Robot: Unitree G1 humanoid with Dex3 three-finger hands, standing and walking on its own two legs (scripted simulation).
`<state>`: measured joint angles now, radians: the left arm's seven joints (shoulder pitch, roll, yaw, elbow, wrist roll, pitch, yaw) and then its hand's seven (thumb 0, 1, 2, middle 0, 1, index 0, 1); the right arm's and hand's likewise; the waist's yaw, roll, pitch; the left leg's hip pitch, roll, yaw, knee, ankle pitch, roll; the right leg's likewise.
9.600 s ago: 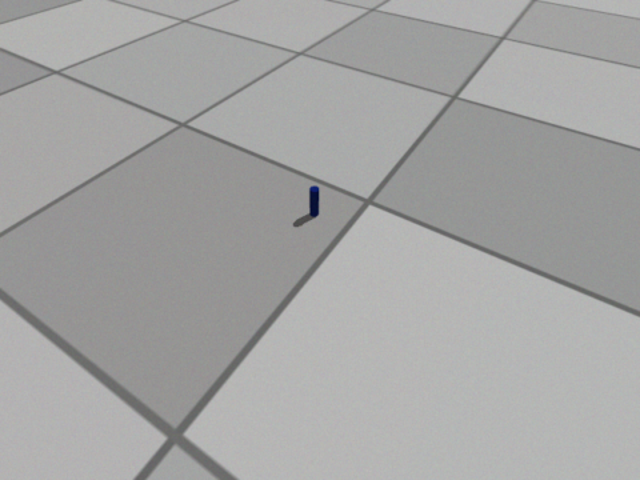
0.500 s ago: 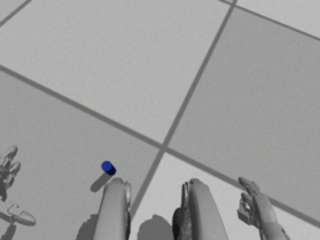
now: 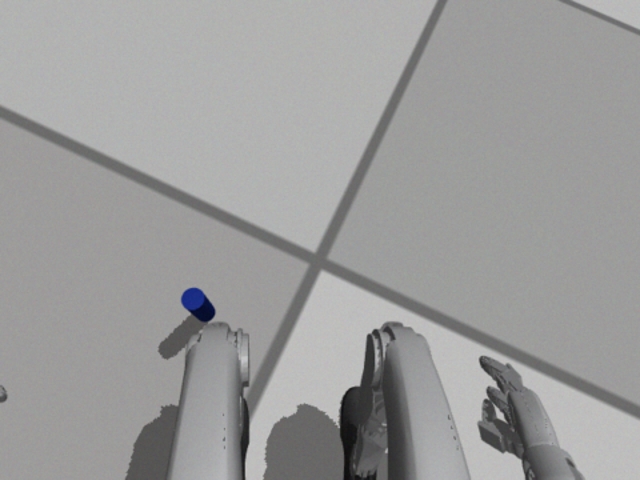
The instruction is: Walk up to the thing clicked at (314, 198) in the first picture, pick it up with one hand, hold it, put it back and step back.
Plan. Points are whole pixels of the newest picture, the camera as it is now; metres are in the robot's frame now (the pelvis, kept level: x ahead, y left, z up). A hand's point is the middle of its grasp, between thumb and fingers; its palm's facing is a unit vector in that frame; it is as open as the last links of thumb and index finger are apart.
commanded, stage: go down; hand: left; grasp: from the side
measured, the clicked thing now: (199, 306) +0.38 +0.21 -0.39
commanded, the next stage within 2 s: approach in 1.38 s
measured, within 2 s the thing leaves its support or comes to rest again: neither
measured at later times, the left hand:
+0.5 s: hand out of the picture +0.30 +0.38 -0.07, palm faces +0.08 -0.98 -0.18, open 17.4 cm
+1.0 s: hand out of the picture +0.32 +0.39 -0.08, palm faces +0.07 -0.98 -0.17, open 17.4 cm
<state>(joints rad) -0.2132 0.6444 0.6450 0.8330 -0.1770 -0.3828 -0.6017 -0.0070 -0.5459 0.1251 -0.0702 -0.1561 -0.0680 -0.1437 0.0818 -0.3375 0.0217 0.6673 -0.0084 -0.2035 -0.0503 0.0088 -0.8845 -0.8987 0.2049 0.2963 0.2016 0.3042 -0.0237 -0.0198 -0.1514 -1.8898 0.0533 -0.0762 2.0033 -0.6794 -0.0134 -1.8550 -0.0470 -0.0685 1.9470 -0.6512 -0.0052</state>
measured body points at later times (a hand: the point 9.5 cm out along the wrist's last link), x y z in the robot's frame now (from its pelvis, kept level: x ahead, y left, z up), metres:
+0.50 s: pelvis -0.01 +0.00 -0.05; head +0.19 +0.05 +0.35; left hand +0.29 +0.44 -0.06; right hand +0.18 -0.27 -0.16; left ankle +0.08 +0.13 -0.43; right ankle +0.09 -0.13 -0.43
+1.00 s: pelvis -0.01 +0.00 -0.07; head +0.20 +0.06 +0.33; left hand +0.31 +0.44 -0.07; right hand +0.18 -0.27 -0.18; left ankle +0.08 +0.13 -0.43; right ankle +0.09 -0.13 -0.43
